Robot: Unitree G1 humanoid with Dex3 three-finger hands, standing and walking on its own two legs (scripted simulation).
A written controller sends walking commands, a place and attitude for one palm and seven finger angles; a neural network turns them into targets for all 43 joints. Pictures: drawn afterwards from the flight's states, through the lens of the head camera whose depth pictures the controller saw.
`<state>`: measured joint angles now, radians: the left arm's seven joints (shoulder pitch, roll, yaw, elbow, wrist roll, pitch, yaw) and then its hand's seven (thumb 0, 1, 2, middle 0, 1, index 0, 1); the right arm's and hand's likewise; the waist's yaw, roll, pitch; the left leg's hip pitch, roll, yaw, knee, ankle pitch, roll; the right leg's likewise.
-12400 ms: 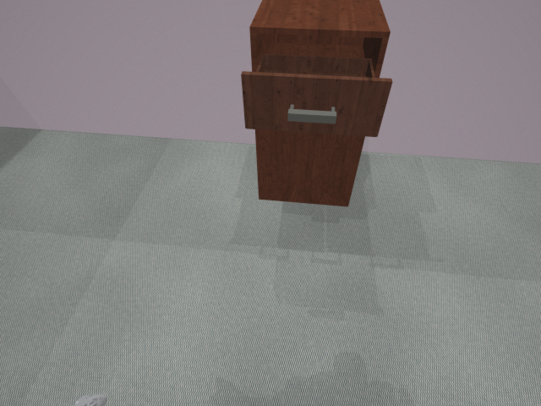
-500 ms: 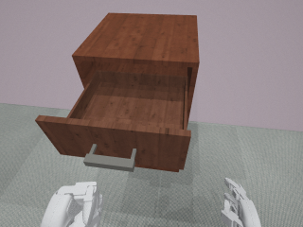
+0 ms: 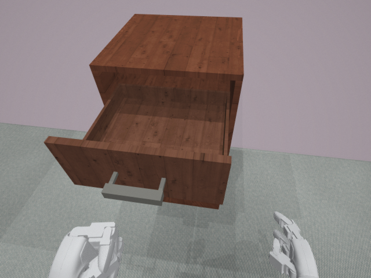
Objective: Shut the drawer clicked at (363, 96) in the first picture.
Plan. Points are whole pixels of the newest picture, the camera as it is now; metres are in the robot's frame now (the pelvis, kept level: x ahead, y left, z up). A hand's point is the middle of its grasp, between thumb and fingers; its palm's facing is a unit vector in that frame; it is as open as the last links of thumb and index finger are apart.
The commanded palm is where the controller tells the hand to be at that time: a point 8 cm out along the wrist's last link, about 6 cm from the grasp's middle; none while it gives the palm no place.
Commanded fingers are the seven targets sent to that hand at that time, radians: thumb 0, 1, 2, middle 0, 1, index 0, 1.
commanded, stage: bring the fist close to the handle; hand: left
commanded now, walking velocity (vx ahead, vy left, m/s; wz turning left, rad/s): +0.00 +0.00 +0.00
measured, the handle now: (135, 186) +0.32 +0.14 +0.02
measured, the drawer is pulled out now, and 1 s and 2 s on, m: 0.30 0.30 0.27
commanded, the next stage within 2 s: push the drawer shut in 1.24 s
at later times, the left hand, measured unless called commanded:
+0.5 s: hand (129, 238) +0.19 +0.12 +0.05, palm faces -0.11 -0.99 -0.01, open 3.3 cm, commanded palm +0.17 +0.17 +0.05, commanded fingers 0.00 0.90 0.90 -1.40 -1.60 -1.40 -1.60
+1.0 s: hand (139, 229) +0.22 +0.11 +0.02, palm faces -0.12 -0.99 -0.01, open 3.3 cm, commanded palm +0.20 +0.17 +0.02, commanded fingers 0.00 0.90 0.90 -1.40 -1.60 -1.40 -1.60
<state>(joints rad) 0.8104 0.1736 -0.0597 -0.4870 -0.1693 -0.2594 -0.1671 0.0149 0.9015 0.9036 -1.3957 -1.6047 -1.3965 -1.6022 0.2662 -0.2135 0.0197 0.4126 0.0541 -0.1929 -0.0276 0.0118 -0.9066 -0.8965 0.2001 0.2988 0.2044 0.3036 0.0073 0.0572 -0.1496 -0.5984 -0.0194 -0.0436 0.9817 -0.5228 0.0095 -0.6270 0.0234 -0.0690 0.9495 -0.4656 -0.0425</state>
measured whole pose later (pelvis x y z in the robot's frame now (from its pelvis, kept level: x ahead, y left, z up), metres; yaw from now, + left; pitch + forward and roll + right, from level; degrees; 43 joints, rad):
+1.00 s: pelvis +0.00 +0.01 -0.04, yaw -1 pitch +18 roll -2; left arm 0.46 0.15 -0.11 -0.20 -0.10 -0.33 -0.05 0.02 0.90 0.90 -1.39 -1.60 -1.39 -1.60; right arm 0.25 -0.23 0.03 0.41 0.01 -0.09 0.01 0.01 -0.91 -0.90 0.20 0.30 0.21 0.30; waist -0.03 0.04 -0.18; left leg -0.90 -0.03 -0.03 1.20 -0.61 0.03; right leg -0.93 0.02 -0.06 1.16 -0.54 -0.03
